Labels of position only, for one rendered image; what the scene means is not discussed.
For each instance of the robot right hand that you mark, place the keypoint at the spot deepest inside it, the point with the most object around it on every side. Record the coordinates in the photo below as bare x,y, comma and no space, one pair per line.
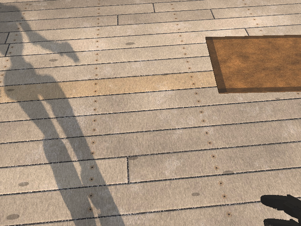
289,204

